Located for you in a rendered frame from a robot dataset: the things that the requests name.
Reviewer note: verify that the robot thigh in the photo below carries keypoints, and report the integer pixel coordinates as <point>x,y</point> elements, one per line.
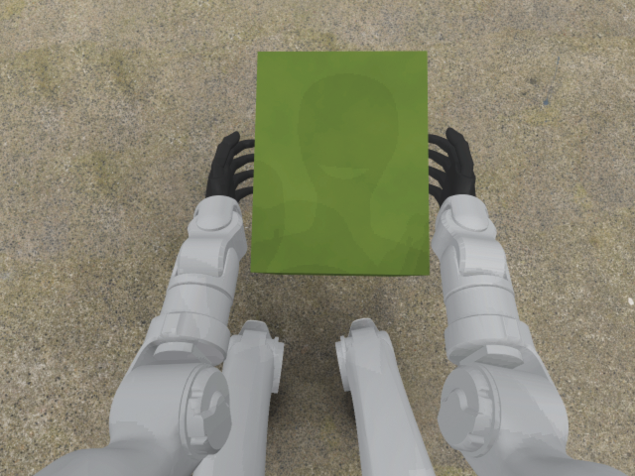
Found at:
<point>390,443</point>
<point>252,369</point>

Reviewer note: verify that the right robot thigh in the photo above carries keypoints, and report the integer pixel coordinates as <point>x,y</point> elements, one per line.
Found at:
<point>390,443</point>

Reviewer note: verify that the robot right hand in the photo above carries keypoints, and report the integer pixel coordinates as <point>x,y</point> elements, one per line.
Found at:
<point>458,176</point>

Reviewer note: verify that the left robot thigh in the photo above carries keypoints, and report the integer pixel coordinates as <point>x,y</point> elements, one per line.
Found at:
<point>252,369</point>

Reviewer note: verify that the robot left hand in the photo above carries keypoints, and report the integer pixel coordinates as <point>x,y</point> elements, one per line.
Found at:
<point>221,179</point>

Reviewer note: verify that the left robot upper arm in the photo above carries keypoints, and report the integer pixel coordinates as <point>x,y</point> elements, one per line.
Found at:
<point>165,419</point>

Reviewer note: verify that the carton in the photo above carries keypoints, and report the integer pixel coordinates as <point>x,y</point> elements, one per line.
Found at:
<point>341,164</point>

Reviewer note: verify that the right robot forearm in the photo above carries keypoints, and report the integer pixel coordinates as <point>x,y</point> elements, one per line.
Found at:
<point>482,316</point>

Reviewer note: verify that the right robot upper arm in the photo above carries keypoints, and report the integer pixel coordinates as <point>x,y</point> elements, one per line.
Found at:
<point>507,422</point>

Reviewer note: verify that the left robot forearm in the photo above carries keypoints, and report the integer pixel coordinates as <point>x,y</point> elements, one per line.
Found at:
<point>192,325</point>

